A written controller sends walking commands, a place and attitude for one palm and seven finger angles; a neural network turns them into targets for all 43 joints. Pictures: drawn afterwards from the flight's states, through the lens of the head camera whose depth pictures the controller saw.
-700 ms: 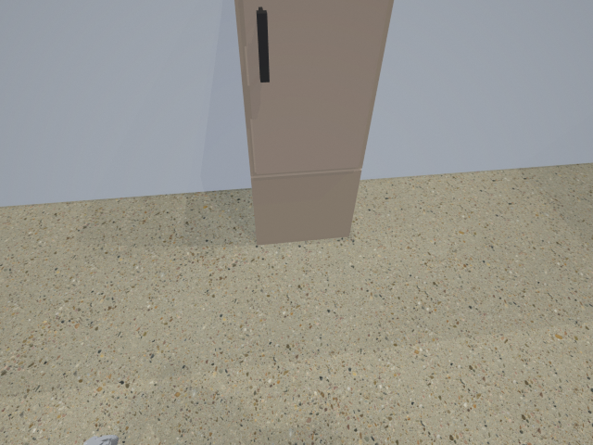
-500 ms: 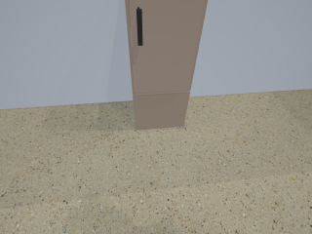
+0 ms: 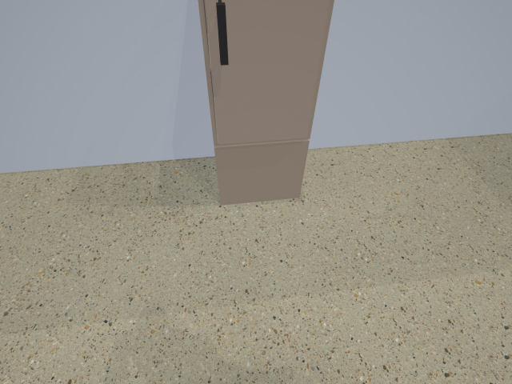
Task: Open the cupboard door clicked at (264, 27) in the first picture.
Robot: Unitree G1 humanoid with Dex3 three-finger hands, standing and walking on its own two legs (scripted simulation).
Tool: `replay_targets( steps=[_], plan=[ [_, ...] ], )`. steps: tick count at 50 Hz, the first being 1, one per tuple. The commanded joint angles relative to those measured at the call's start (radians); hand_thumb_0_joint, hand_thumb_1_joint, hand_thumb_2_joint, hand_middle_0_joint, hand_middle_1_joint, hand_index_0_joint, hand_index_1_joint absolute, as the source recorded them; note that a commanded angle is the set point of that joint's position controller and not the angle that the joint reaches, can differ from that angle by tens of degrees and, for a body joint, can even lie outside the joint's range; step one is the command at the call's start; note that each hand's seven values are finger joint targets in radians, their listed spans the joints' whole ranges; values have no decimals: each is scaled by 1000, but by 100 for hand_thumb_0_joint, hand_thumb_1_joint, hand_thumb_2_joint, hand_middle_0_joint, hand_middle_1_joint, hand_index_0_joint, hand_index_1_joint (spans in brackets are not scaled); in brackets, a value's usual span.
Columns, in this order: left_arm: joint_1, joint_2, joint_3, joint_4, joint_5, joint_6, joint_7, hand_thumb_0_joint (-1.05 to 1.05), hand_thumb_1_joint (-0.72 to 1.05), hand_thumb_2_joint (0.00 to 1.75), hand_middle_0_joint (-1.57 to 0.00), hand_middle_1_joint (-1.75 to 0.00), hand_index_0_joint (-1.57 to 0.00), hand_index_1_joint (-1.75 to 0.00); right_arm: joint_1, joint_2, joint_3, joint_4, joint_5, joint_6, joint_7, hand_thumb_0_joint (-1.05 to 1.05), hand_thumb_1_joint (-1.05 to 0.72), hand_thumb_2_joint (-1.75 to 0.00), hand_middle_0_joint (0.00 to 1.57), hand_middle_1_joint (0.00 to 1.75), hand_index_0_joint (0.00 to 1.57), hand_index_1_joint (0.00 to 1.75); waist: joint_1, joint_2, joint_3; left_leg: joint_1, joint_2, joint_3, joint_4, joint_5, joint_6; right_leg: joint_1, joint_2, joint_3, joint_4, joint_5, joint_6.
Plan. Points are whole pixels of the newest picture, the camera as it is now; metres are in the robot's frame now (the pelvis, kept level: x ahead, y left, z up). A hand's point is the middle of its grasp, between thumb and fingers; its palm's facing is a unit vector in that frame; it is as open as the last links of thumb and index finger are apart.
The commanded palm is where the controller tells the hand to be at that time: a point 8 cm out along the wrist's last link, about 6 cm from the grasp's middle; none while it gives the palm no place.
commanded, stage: stand and wait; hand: left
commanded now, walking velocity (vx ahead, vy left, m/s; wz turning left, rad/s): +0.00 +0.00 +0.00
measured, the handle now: (222, 32) +1.06 +0.17 +0.11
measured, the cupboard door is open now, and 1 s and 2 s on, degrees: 0 0 0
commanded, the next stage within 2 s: look at it before walking up in 0.12 s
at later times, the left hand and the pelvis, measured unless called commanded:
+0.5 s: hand out of the picture +0.10 +0.24 -0.15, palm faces -0.04 -0.94 -0.33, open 7.4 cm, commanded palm none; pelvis +0.01 +0.00 +0.00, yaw -1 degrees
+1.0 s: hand out of the picture +0.09 +0.24 -0.16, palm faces -0.06 -0.94 -0.33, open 7.4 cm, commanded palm none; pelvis +0.02 +0.00 +0.00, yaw -3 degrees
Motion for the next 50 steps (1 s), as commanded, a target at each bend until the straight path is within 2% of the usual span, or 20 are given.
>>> replay_targets(
  steps=[1,4,11,20,43,44,47,50],
  plan=[
    [-53,204,39,-68,-2,-26,16,0,90,90,-20,-30,-20,-30,-59,-203,-40,-72,6,-25,-16,0,-90,-90,20,30,20,30,3,-19,-31,-13,115,-109,-89,10,26,-3,-100,109,-96,-37,-46],
    [-57,202,39,-65,-2,-25,16,0,90,90,-20,-30,-20,-30,-65,-205,-40,-66,5,-26,-15,0,-90,-90,20,30,20,30,4,-1,-33,-6,119,-110,-97,20,26,1,-96,106,-92,-17,-45],
    [-65,205,39,-66,-1,-28,17,0,90,90,-20,-30,-20,-30,-71,-204,-39,-64,6,-27,-16,0,-90,-90,20,30,20,30,3,-20,-43,10,121,-102,-91,65,24,14,-99,106,-92,38,-45],
    [-72,206,40,-69,-1,-30,18,0,90,90,-20,-30,-20,-30,-84,-207,-38,-67,7,-28,-18,0,-90,-90,20,30,20,30,3,2,-62,39,127,-92,-89,127,21,37,-100,100,-85,121,-45],
    [-74,210,40,-62,-2,-25,16,0,90,90,-20,-30,-20,-30,-94,-215,-37,-62,7,-29,-22,0,-90,-90,20,30,20,30,5,2,-52,74,136,-82,-110,148,20,45,-96,100,-97,152,-41],
    [-73,204,43,-68,-1,-21,15,0,90,90,-20,-30,-20,-30,-84,-208,-39,-63,6,-28,-25,0,-90,-90,20,30,20,30,2,-1,-59,85,139,-72,-93,157,19,35,-92,107,-84,175,-43],
    [-16,97,30,-70,-2,14,20,0,90,90,-20,-30,-20,-30,-17,-95,-25,-65,4,-7,-32,0,-90,-90,20,30,20,30,-3,7,-47,88,151,-30,-48,163,4,-26,-79,114,-16,219,-27],
    [6,96,43,-104,2,30,15,0,90,90,-20,-30,-20,-30,-1,-118,-47,-101,4,8,-39,0,-90,-90,20,30,20,30,-3,26,-37,93,191,-30,-29,147,22,-104,-44,105,71,201,-22]
  ],
)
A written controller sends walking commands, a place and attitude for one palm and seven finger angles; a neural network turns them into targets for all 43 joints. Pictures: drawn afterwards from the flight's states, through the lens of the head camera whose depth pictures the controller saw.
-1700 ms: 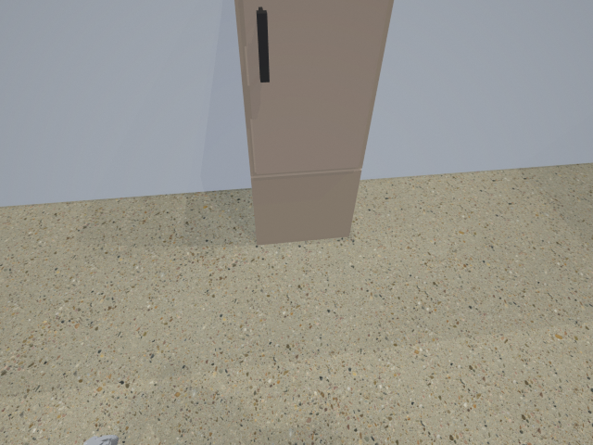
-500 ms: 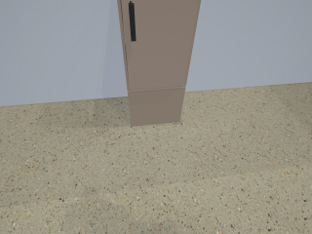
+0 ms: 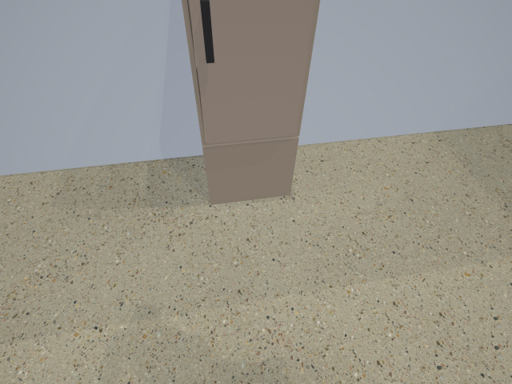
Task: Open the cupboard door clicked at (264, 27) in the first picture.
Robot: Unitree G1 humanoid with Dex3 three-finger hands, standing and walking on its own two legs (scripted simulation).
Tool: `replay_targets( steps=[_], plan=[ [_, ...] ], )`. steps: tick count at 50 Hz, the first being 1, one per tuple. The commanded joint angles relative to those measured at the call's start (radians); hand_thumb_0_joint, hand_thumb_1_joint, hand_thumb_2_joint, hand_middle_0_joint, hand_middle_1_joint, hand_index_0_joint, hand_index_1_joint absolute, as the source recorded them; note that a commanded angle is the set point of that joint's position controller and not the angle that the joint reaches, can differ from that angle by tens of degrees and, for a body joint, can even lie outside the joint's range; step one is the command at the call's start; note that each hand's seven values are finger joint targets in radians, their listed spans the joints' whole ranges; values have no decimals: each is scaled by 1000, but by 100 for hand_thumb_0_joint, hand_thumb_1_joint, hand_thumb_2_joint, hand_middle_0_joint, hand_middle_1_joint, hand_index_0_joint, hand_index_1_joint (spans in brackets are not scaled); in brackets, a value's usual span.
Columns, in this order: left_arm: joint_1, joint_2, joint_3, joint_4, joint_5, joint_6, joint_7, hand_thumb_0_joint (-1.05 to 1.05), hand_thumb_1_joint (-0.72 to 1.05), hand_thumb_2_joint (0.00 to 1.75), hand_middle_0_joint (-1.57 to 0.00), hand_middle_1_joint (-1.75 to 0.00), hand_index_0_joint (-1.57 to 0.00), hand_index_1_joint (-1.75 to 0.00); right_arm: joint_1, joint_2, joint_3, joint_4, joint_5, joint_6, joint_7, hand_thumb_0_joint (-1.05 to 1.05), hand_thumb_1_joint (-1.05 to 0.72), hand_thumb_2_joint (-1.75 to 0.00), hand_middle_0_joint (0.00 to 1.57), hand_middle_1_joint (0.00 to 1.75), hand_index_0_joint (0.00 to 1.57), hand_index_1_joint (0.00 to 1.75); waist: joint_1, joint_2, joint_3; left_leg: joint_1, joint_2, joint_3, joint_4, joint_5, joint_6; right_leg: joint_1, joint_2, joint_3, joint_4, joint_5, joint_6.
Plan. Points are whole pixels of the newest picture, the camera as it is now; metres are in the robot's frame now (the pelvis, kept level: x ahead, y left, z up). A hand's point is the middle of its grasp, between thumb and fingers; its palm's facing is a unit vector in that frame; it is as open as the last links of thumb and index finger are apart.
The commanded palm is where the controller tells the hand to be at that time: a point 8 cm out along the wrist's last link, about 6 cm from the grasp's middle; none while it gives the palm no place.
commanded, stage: walk to a spot facing it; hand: left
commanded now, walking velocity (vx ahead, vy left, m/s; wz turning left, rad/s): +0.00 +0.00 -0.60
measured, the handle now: (207, 30) +1.03 +0.23 +0.11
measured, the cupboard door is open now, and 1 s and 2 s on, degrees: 0 0 0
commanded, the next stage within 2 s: none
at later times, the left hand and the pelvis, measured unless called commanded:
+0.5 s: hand out of the picture +0.04 +0.15 -0.16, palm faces -0.17 -0.96 -0.20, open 7.4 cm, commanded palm none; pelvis +0.01 -0.03 +0.00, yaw -15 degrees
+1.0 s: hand (189, 287) +0.34 +0.17 -0.17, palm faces -0.48 -0.86 -0.19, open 7.4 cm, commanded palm none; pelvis +0.17 +0.02 +0.00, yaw -34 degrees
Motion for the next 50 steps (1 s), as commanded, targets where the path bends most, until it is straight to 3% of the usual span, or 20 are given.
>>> replay_targets(
  steps=[1,6,8,9,10,11,13,17,25,30,32,34,35,36,37,38,39,41,44,50],
  plan=[
    [20,101,34,-96,3,10,3,0,90,90,-20,-30,-20,-30,46,-149,-52,-89,2,7,-21,0,-90,-90,20,30,20,30,-21,65,-34,54,194,-92,-30,157,40,-133,-46,44,101,183,-17],
    [82,54,57,-142,4,27,-8,0,90,90,-20,-30,-20,-30,-2,-152,-78,-154,-1,6,-19,0,-90,-90,20,30,20,30,10,185,-24,-40,364,-126,-49,277,166,-170,-36,-25,424,-267,1],
    [163,41,65,-136,6,21,-14,0,90,90,-20,-30,-20,-30,-48,-144,-84,-177,-5,10,-19,0,-90,-90,20,30,20,30,58,142,-37,-91,323,-36,84,252,110,-67,-49,-42,273,-157,-4],
    [233,58,74,-119,12,11,-16,0,90,90,-20,-30,-20,-30,-52,-127,-83,-182,-3,16,-13,0,-90,-90,20,30,20,30,89,48,-52,-174,250,36,241,56,47,38,-57,-16,108,-20,-11],
    [263,163,92,-122,27,-8,-6,0,90,90,-20,-30,-20,-30,-23,-47,-68,-207,4,27,-6,0,-90,-90,20,30,20,30,89,-330,-52,-375,74,120,529,-320,-38,86,-253,357,-125,-32,-69],
    [265,187,93,-136,13,-7,6,0,90,90,-20,-30,-20,-30,-60,-36,-63,-239,0,29,-2,0,-90,-90,20,30,20,30,92,-348,3,-459,17,10,678,-399,-44,1,-353,582,-257,-91,-149],
    [173,137,99,-170,5,-13,8,0,90,90,-20,-30,-20,-30,-48,-67,-75,-225,-2,26,8,0,-90,-90,20,30,20,30,49,-233,58,-480,74,-70,736,-223,-30,-72,-279,530,-318,-465,-153],
    [181,67,85,-166,1,-53,0,0,90,90,-20,-30,-20,-30,8,-36,-78,-192,-13,2,21,0,-90,-90,20,30,20,30,11,-64,0,-459,89,-51,707,-42,-52,6,-196,361,-245,-243,-163],
    [302,35,89,-121,12,-74,-3,0,90,90,-20,-30,-20,-30,-41,8,-72,-234,-11,-23,19,0,-90,-90,20,30,20,30,48,-113,-29,-521,84,-36,550,-55,-71,137,-183,373,-218,-124,-208],
    [286,44,93,-124,18,-67,-2,0,90,90,-20,-30,-20,-30,-71,23,-68,-266,-2,-37,19,0,-90,-90,20,30,20,30,56,-137,8,-397,48,-23,370,-107,-59,40,-179,406,-205,-116,-215],
    [248,55,99,-139,18,-63,-1,0,90,90,-20,-30,-20,-30,-43,25,-68,-267,3,-45,17,0,-90,-90,20,30,20,30,40,-147,8,-282,28,-22,270,-121,-48,-21,-165,405,-170,-77,-209],
    [186,60,104,-157,13,-58,-1,0,90,90,-20,-30,-20,-30,71,13,-71,-236,7,-56,8,0,-90,-90,20,30,20,30,-18,-133,-17,-43,6,-4,104,-41,-45,-149,-110,354,-81,-78,-168],
    [170,29,101,-165,11,-57,-3,0,90,90,-20,-30,-20,-30,173,-22,-80,-200,11,-63,-6,0,-90,-90,20,30,20,30,-59,-40,-51,171,45,-34,13,-48,-38,-278,-51,309,33,-99,-133],
    [172,-25,93,-181,0,-53,-13,0,90,90,-20,-30,-20,-30,301,-117,-101,-167,0,-68,-18,0,-90,-90,20,30,20,30,-111,200,-118,366,263,-276,-85,-256,5,-453,66,177,286,-213,-86],
    [170,-54,90,-201,2,-59,-19,0,90,90,-20,-30,-20,-30,372,-182,-112,-164,-7,-62,-15,0,-90,-90,20,30,20,30,-115,352,-101,337,489,-553,-218,-426,79,-582,99,14,557,-370,-31],
    [109,-23,99,-212,12,-60,-22,0,90,90,-20,-30,-20,-30,320,-157,-102,-181,-9,-54,-13,0,-90,-90,20,30,20,30,-103,204,-2,177,518,-574,-263,-458,126,-579,14,38,662,-319,-27],
    [135,-10,108,-190,19,-54,-29,0,90,90,-20,-30,-20,-30,243,-76,-83,-198,-9,-56,-11,0,-90,-90,20,30,20,30,-50,114,41,67,440,-458,-271,-414,103,-537,-14,23,714,-227,-21],
    [149,-31,107,-160,25,-38,-46,0,90,90,-20,-30,-20,-30,174,-18,-58,-201,-5,-69,-16,0,-90,-90,20,30,20,30,-5,114,88,-22,376,-262,-243,-158,79,-512,-58,-13,774,-125,-4],
    [175,-71,96,-150,22,-11,-49,0,90,90,-20,-30,-20,-30,213,26,-43,-168,1,-81,-27,0,-90,-90,20,30,20,30,18,150,68,-6,291,-19,-165,345,40,-477,-59,-46,804,-25,21],
    [87,-91,91,-177,20,19,-42,0,90,90,-20,-30,-20,-30,295,34,-39,-119,1,-72,-38,0,-90,-90,20,30,20,30,3,143,48,82,283,86,-93,655,21,-526,-52,-88,757,53,31]
  ],
)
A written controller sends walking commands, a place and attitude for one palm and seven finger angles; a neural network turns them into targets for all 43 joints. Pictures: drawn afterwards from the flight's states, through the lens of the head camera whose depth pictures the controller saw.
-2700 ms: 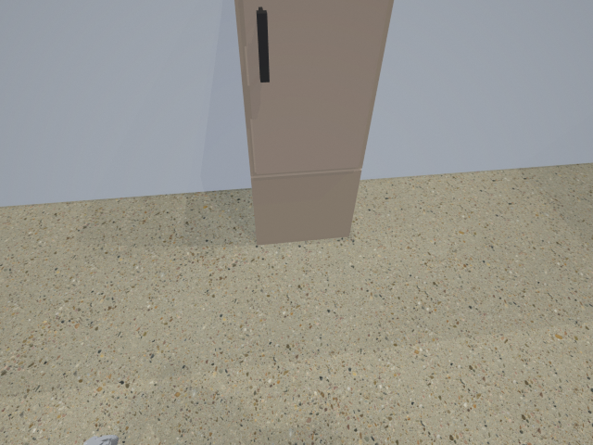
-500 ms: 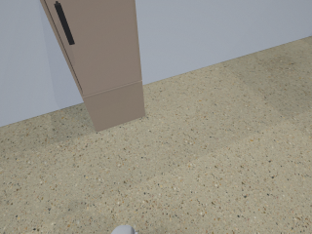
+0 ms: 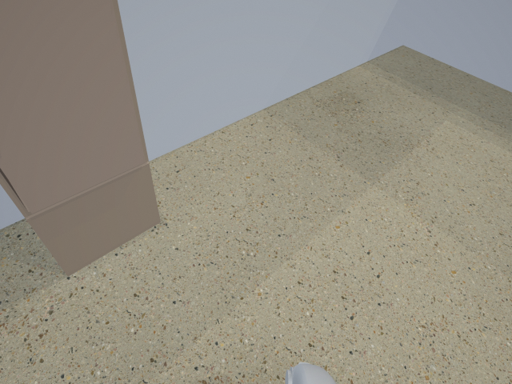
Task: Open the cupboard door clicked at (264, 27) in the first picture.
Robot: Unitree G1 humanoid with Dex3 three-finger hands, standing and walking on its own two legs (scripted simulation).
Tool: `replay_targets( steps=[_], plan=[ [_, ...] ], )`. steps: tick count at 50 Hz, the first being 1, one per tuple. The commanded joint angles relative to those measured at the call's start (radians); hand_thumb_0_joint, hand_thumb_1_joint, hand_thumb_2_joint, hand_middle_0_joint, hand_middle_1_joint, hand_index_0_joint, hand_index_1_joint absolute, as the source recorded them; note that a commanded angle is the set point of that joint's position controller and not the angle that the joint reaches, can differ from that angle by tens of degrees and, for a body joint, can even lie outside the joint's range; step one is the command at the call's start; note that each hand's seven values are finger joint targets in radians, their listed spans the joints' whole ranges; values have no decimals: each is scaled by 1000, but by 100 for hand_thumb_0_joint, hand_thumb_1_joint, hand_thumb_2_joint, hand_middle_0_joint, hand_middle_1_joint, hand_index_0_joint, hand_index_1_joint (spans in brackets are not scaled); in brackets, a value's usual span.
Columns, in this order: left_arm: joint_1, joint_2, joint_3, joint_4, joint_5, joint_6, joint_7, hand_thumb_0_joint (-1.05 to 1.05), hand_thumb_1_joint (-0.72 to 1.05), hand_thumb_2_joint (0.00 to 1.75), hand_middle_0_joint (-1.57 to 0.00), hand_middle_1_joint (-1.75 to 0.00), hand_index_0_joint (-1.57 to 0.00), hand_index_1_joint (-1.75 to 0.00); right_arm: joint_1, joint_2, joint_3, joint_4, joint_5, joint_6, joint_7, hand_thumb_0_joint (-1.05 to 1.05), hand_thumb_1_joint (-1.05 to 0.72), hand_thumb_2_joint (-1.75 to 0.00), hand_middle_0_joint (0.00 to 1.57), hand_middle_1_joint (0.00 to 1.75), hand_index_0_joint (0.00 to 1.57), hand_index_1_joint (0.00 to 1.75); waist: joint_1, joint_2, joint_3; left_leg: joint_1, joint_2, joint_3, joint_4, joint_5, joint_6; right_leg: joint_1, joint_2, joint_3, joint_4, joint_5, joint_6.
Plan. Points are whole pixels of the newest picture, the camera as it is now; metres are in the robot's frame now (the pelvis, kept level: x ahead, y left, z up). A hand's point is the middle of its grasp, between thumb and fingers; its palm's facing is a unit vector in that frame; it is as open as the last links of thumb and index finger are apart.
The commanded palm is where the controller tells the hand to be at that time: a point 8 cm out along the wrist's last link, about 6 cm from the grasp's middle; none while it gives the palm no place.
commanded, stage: walk to a spot facing it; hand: left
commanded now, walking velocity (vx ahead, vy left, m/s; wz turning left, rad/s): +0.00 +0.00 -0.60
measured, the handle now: out of the picture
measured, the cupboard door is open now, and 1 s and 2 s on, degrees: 0 0 0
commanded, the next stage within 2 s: none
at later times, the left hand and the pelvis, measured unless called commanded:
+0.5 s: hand (185, 328) +0.25 +0.14 -0.17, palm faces -0.27 -0.94 -0.23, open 7.4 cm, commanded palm none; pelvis +0.10 -0.01 -0.01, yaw -17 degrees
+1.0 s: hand (158, 301) +0.30 +0.21 -0.18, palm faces -0.50 -0.85 -0.19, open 7.4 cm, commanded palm none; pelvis +0.14 +0.06 +0.00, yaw -35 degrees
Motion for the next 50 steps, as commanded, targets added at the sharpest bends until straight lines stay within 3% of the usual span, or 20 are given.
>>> replay_targets(
  steps=[1,8,12,13,14,15,16,17,19,22,27,31,34,35,36,37,38,40,42,50],
  plan=[
    [-11,-39,-20,-55,-2,10,-3,0,90,90,-20,-30,-20,-30,66,-129,-22,-29,3,-12,-13,0,-90,-90,20,30,20,30,6,192,72,40,239,-91,-87,763,-29,-93,-8,-22,-26,49,10],
    [-197,-48,-39,-104,-7,4,0,0,90,90,-20,-30,-20,-30,140,-155,-39,13,-11,16,-12,0,-90,-90,20,30,20,30,-58,189,77,166,283,-30,-8,871,51,-26,6,-113,-338,-63,-22],
    [-107,-9,-28,-96,-4,-19,12,0,90,90,-20,-30,-20,-30,122,-189,-57,2,-4,28,-3,0,-90,-90,20,30,20,30,-7,209,-12,155,302,19,201,1079,28,209,69,-151,-503,-110,-67],
    [-19,18,-20,-75,-2,-32,15,0,90,90,-20,-30,-20,-30,104,-198,-59,-13,3,29,1,0,-90,-90,20,30,20,30,45,198,-60,70,292,30,350,1016,-4,375,66,-131,-600,-33,-83],
    [106,84,-4,-40,2,-47,23,0,90,90,-20,-30,-20,-30,83,-190,-55,-37,18,32,12,0,-90,-90,20,30,20,30,105,83,-158,-135,254,59,616,753,-54,660,-50,-3,-690,246,-142],
    [201,189,15,-24,-12,-57,41,0,90,90,-20,-30,-20,-30,72,-122,-45,-87,29,33,15,0,-90,-90,20,30,20,30,116,-142,-273,-463,40,27,949,-266,-133,888,-368,492,-684,848,-306],
    [194,213,20,-17,-35,-44,57,0,90,90,-20,-30,-20,-30,-13,-132,-47,-115,24,37,-1,0,-90,-90,20,30,20,30,118,-82,-278,-499,37,-165,1023,-348,-117,853,-394,468,-708,966,-374],
    [119,170,12,-31,-35,-34,66,0,90,90,-20,-30,-20,-30,-48,-119,-48,-120,22,47,-1,0,-90,-90,20,30,20,30,85,-17,-178,-514,85,-213,1000,-262,-110,754,-348,365,-732,796,-355],
    [-17,115,-6,-76,-34,-31,67,0,90,90,-20,-30,-20,-30,-68,-116,-49,-112,6,70,6,0,-90,-90,20,30,20,30,19,32,-67,-458,109,-227,907,-158,-122,495,-255,303,-812,499,-272],
    [-105,95,-14,-97,-17,-36,65,0,90,90,-20,-30,-20,-30,-6,-92,-47,-86,-2,96,7,0,-90,-90,20,30,20,30,-50,9,-11,-364,87,-207,766,-103,-135,295,-179,206,-855,364,-223],
    [-66,110,-5,-96,-9,-28,46,0,90,90,-20,-30,-20,-30,-82,-98,-47,-126,0,87,13,0,-90,-90,20,30,20,30,-26,-94,-22,-329,41,-185,543,-61,-136,275,-113,249,-842,208,-209],
    [-36,128,8,-110,-7,-18,41,0,90,90,-20,-30,-20,-30,-160,-107,-48,-170,8,70,9,0,-90,-90,20,30,20,30,8,-130,-72,-278,-9,-174,364,-97,-130,351,-112,328,-775,312,-207],
    [-60,126,10,-120,-16,-9,42,0,90,90,-20,-30,-20,-30,-117,-132,-53,-163,14,58,0,0,-90,-90,20,30,20,30,-23,-135,-120,-120,-25,-170,112,8,-119,338,-84,349,-691,356,-150],
    [-69,94,3,-132,-22,-6,43,0,90,90,-20,-30,-20,-30,-67,-167,-59,-152,14,50,-3,0,-90,-90,20,30,20,30,-50,-34,-146,28,45,-225,-17,88,-100,245,-34,304,-606,258,-105],
    [-43,30,-7,-157,-33,-3,35,0,90,90,-20,-30,-20,-30,-67,-269,-75,-163,0,42,-4,0,-90,-90,20,30,20,30,-46,265,-142,146,311,-486,-119,202,-24,35,107,171,-412,-125,-37],
    [-37,36,-7,-158,-17,-5,31,0,90,90,-20,-30,-20,-30,-83,-314,-83,-177,-2,51,0,0,-90,-90,20,30,20,30,-38,338,-99,76,468,-572,-118,359,62,-22,98,74,-173,-396,0],
    [-9,72,4,-125,-7,4,31,0,90,90,-20,-30,-20,-30,-142,-253,-69,-185,-8,54,1,0,-90,-90,20,30,20,30,-17,250,-73,-23,426,-492,-119,310,74,11,60,108,-51,-340,12],
    [5,84,19,-103,-5,10,17,0,90,90,-20,-30,-20,-30,-239,-200,-49,-221,-5,47,-4,0,-90,-90,20,30,20,30,22,241,3,-129,325,-356,-117,313,49,30,38,79,54,-246,21],
    [21,54,12,-94,-8,14,8,0,90,90,-20,-30,-20,-30,-217,-188,-47,-207,-7,43,-4,0,-90,-90,20,30,20,30,22,224,-2,-81,262,-238,-94,389,34,24,33,55,91,-181,34],
    [-74,14,-7,-115,-15,26,2,0,90,90,-20,-30,-20,-30,-65,-209,-71,-140,-5,48,2,0,-90,-90,20,30,20,30,-43,230,-4,60,317,-162,-82,417,75,32,-21,-24,-141,-207,49]
  ],
)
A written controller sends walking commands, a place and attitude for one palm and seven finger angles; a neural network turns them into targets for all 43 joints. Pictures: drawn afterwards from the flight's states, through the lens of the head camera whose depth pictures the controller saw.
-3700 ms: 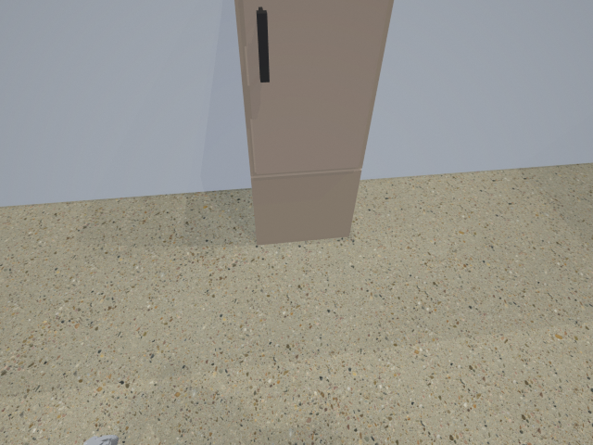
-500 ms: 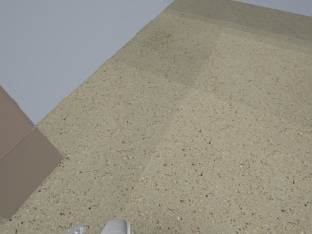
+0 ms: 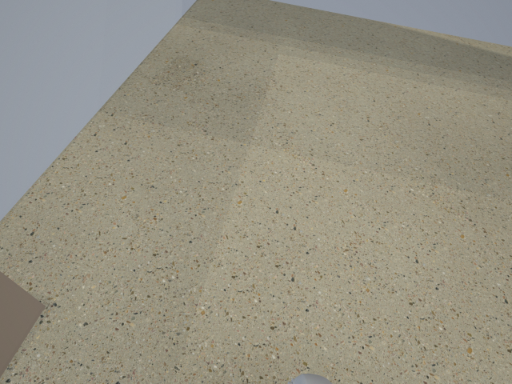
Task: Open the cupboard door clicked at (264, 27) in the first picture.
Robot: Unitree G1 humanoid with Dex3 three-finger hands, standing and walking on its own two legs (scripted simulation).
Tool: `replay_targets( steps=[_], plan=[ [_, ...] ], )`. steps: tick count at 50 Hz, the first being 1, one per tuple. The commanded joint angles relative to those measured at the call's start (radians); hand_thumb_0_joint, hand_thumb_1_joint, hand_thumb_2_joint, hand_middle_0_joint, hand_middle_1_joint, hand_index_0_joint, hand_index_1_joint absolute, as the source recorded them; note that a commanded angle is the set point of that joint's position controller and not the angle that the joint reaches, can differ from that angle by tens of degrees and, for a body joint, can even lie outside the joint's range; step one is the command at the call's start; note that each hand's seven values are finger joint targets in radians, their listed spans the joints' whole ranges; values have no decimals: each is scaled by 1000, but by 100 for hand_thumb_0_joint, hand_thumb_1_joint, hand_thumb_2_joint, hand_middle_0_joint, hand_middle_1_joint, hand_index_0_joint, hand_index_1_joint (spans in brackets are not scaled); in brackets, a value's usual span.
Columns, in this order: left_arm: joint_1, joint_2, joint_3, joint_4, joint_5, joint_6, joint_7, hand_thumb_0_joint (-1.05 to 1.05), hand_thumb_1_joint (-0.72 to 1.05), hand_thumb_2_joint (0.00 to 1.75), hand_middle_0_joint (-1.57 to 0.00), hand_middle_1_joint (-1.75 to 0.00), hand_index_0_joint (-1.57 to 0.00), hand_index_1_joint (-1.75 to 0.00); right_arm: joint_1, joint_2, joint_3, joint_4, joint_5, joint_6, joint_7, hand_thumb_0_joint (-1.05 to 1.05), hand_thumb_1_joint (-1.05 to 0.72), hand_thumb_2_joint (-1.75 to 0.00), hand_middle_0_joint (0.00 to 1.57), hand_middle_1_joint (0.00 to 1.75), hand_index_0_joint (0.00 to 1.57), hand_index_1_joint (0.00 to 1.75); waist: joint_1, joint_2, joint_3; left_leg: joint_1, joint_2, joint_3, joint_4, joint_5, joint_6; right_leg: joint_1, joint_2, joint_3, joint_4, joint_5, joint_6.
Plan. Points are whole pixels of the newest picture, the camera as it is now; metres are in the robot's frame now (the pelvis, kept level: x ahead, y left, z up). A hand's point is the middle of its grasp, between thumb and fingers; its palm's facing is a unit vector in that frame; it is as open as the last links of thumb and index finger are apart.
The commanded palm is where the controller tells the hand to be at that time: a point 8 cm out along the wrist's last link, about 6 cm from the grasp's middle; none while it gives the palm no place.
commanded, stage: walk to a spot facing it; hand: left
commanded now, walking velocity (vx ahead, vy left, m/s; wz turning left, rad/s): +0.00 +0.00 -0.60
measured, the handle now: out of the picture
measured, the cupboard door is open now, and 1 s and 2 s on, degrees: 0 0 0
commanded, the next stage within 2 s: turn to face it in 1.12 s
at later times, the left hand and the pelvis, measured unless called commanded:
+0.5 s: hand (196, 381) +0.15 +0.10 -0.15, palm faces -0.26 -0.93 -0.25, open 7.4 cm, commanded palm none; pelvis +0.01 -0.06 +0.00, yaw -17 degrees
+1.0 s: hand (199, 309) +0.27 +0.12 -0.17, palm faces -0.50 -0.84 -0.20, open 7.4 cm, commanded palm none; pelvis +0.13 -0.03 +0.00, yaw -37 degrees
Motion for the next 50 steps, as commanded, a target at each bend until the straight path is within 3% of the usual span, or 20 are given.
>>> replay_targets(
  steps=[1,6,9,10,11,12,14,17,22,30,34,35,36,37,38,39,40,43,47,50],
  plan=[
    [-92,17,-6,-107,-4,-23,-1,0,90,90,-20,-30,-20,-30,77,-207,-67,-33,1,-13,-10,0,-90,-90,20,30,20,30,-60,227,-54,175,263,-144,-152,382,108,-81,-28,-53,-151,-50,2],
    [-108,2,-16,-110,-4,-40,2,0,90,90,-20,-30,-20,-30,85,-233,-84,-7,-4,-6,2,0,-90,-90,20,30,20,30,-69,276,-84,150,289,-80,-80,427,93,63,0,-110,-377,-74,-32],
    [-35,25,-9,-89,-4,-58,9,0,90,90,-20,-30,-20,-30,76,-236,-87,-3,1,-4,8,0,-90,-90,20,30,20,30,-19,218,-132,87,263,-2,84,404,15,259,21,-130,-641,130,-67],
    [30,96,3,-72,3,-71,19,0,90,90,-20,-30,-20,-30,93,-205,-82,-9,11,0,15,0,-90,-90,20,30,20,30,16,67,-173,-56,229,31,263,291,-46,449,-65,-14,-754,283,-109],
    [91,219,26,-55,9,-84,35,0,90,90,-20,-30,-20,-30,56,-117,-53,-61,11,4,19,0,-90,-90,20,30,20,30,52,-262,-170,-373,67,35,501,-300,-105,591,-325,363,-800,648,-209],
    [126,247,32,-44,-11,-75,48,0,90,90,-20,-30,-20,-30,0,-131,-48,-85,10,18,6,0,-90,-90,20,30,20,30,72,-228,-182,-416,31,-121,643,-393,-104,539,-385,385,-768,852,-290],
    [39,184,26,-56,-13,-74,56,0,90,90,-20,-30,-20,-30,-13,-135,-49,-73,8,28,3,0,-90,-90,20,30,20,30,33,-231,-122,-467,55,-201,703,-264,-100,494,-283,310,-810,565,-271],
    [-48,113,-3,-79,-14,-86,49,0,90,90,-20,-30,-20,-30,0,-158,-57,-37,-6,27,19,0,-90,-90,20,30,20,30,-12,-86,-58,-407,50,-188,662,-91,-121,382,-191,218,-854,344,-236],
    [18,130,0,-52,-9,-112,34,0,90,90,-20,-30,-20,-30,-27,-155,-60,-42,-9,12,29,0,-90,-90,20,30,20,30,6,-65,-30,-417,23,-185,555,-42,-129,388,-168,277,-902,167,-256],
    [89,134,1,-22,-1,-125,32,0,90,90,-20,-30,-20,-30,-153,-139,-54,-107,3,-19,35,0,-90,-90,20,30,20,30,37,-93,-8,-381,-28,-202,330,-83,-111,411,-172,394,-891,174,-282],
    [62,138,5,-25,-4,-118,33,0,90,90,-20,-30,-20,-30,-114,-135,-47,-104,12,-35,25,0,-90,-90,20,30,20,30,10,-103,-17,-152,-78,-177,121,-59,-91,303,-133,394,-810,274,-250],
    [41,133,6,-23,-6,-116,33,0,90,90,-20,-30,-20,-30,-55,-143,-49,-86,13,-40,19,0,-90,-90,20,30,20,30,-24,-88,-30,-20,-83,-174,19,0,-88,232,-100,378,-753,255,-221],
    [25,106,1,-33,-11,-112,30,0,90,90,-20,-30,-20,-30,42,-177,-55,-53,12,-46,6,0,-90,-90,20,30,20,30,-64,-14,-62,184,-54,-188,-71,39,-76,111,-34,324,-650,221,-185],
    [41,43,-9,-48,-22,-108,21,0,90,90,-20,-30,-20,-30,144,-272,-74,-25,1,-52,-5,0,-90,-90,20,30,20,30,-105,212,-140,378,166,-421,-157,-111,-26,-59,87,206,-419,36,-134],
    [42,14,-14,-64,-21,-111,14,0,90,90,-20,-30,-20,-30,223,-341,-85,-18,-2,-46,-3,0,-90,-90,20,30,20,30,-119,379,-149,368,404,-668,-255,-177,59,-186,126,50,-144,-232,-83],
    [22,50,-5,-61,-7,-105,12,0,90,90,-20,-30,-20,-30,173,-319,-76,-33,0,-35,0,0,-90,-90,20,30,20,30,-103,261,-65,210,429,-665,-287,-230,103,-176,48,65,-30,-214,-79],
    [52,59,2,-42,0,-95,7,0,90,90,-20,-30,-20,-30,84,-255,-60,-57,1,-32,3,0,-90,-90,20,30,20,30,-58,219,-18,83,370,-563,-301,-270,85,-135,17,53,0,-150,-75],
    [59,31,6,-16,5,-72,-13,0,90,90,-20,-30,-20,-30,-2,-176,-33,-62,2,-41,-6,0,-90,-90,20,30,20,30,-13,214,53,-28,254,-310,-296,-48,53,-101,-22,3,48,-1,-53],
    [54,-7,-2,-21,-1,-51,-10,0,90,90,-20,-30,-20,-30,55,-161,-33,-25,7,-46,-13,0,-90,-90,20,30,20,30,-10,204,-12,61,231,-139,-215,351,67,-96,-34,-27,11,63,-26],
    [-8,-16,-5,-44,-1,-40,-7,0,90,90,-20,-30,-20,-30,87,-164,-42,-4,7,-40,-12,0,-90,-90,20,30,20,30,-25,191,-7,89,242,-94,-193,423,81,-104,-46,-50,-72,82,-16]
  ],
)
